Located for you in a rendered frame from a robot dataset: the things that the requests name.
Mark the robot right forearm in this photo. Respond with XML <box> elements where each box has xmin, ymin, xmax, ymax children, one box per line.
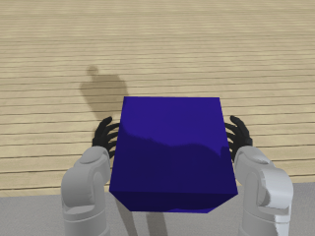
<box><xmin>233</xmin><ymin>146</ymin><xmax>293</xmax><ymax>236</ymax></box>

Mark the robot right hand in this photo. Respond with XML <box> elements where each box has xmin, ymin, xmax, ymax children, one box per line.
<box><xmin>224</xmin><ymin>115</ymin><xmax>253</xmax><ymax>162</ymax></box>

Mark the robot left forearm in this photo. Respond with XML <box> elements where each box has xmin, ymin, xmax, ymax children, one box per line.
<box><xmin>60</xmin><ymin>146</ymin><xmax>111</xmax><ymax>236</ymax></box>

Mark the carton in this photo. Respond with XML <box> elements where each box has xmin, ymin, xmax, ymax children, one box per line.
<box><xmin>108</xmin><ymin>96</ymin><xmax>238</xmax><ymax>213</ymax></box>

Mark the robot left hand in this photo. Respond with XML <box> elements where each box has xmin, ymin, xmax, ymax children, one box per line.
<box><xmin>92</xmin><ymin>116</ymin><xmax>120</xmax><ymax>159</ymax></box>

